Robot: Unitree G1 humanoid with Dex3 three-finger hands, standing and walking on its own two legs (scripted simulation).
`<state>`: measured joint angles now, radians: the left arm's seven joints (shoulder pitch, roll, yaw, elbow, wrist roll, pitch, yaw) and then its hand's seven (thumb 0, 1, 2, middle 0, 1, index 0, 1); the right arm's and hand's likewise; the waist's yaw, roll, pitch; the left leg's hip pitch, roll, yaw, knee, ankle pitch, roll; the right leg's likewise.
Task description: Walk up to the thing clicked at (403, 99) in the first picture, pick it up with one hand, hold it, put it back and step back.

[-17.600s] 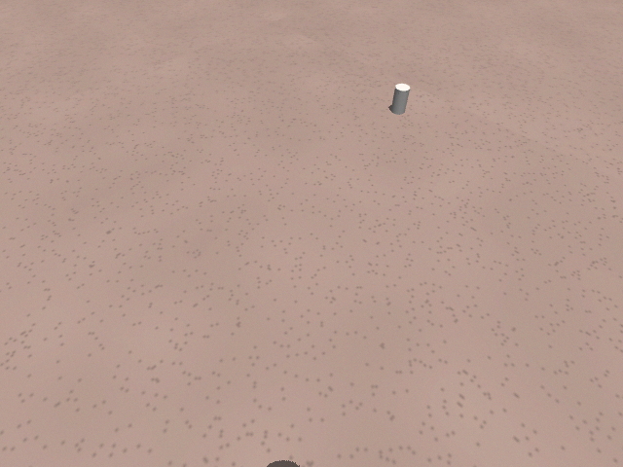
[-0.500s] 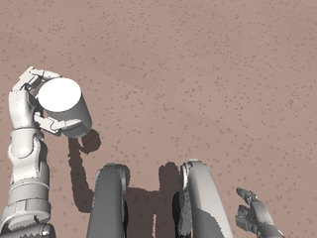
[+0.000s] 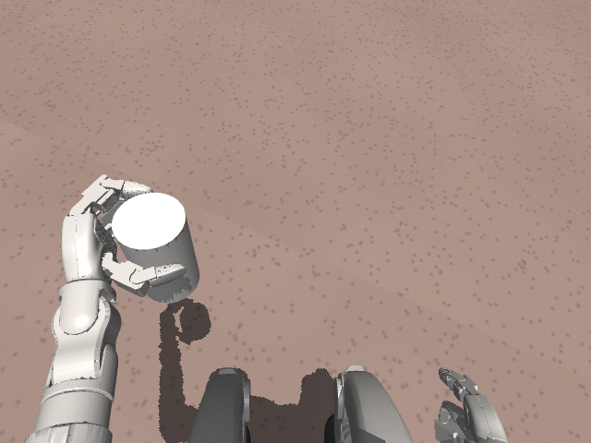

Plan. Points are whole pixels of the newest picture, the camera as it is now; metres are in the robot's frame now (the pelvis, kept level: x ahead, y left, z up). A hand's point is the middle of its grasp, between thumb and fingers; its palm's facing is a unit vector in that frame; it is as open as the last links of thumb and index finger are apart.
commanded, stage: lift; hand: left
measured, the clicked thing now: (161, 252) +0.36 +0.18 +0.00
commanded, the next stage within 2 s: hold in 0.98 s
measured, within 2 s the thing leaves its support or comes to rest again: neither
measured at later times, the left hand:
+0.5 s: hand (135, 212) +0.36 +0.18 +0.11, palm faces +0.15 -0.99 -0.02, open 11.6 cm
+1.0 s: hand (141, 192) +0.37 +0.17 +0.14, palm faces +0.14 -0.99 -0.01, open 11.6 cm
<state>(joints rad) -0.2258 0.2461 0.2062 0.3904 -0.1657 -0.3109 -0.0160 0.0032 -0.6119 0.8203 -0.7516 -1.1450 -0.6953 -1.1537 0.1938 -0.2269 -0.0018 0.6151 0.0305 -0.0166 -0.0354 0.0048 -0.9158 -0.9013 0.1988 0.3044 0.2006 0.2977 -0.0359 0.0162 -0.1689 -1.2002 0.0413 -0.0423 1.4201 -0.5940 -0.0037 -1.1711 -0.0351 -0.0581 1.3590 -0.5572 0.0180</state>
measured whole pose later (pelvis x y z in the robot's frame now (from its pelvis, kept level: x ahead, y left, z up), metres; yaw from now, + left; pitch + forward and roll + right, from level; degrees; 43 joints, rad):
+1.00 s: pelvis +0.03 -0.01 +0.09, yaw +1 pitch +10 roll -1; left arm -0.14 0.19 0.15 0.42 -0.17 -0.36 -0.03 0.00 -0.61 0.81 -0.76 -1.13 -0.71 -1.14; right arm 0.24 -0.22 -0.01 0.64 0.01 0.00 -0.02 0.01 -0.92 -0.90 0.20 0.30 0.20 0.30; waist -0.02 0.01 -0.07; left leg -0.68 0.04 -0.02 0.97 -0.47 -0.02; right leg -0.66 -0.03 -0.05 0.93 -0.44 0.01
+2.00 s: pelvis +0.03 -0.01 +0.11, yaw +1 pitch +6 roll -1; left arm -0.13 0.17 0.14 0.41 -0.16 -0.34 0.00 -0.01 -0.61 0.79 -0.77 -1.13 -0.72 -1.13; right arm 0.23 -0.21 -0.01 0.64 0.01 0.00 -0.02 0.01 -0.92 -0.91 0.20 0.30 0.20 0.30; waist -0.02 0.01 -0.04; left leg -0.53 0.04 -0.01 0.84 -0.41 -0.02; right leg -0.52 -0.03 -0.05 0.82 -0.39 0.01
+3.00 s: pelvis +0.03 -0.01 +0.11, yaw +1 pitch +5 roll -1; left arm -0.14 0.18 0.14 0.44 -0.16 -0.36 -0.01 -0.01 -0.61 0.79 -0.77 -1.12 -0.72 -1.12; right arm 0.23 -0.22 -0.01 0.66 0.01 -0.01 -0.02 0.01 -0.92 -0.91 0.20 0.30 0.20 0.30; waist -0.02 0.01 -0.04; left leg -0.52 0.04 0.00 0.83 -0.40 -0.02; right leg -0.51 -0.03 -0.04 0.80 -0.38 0.01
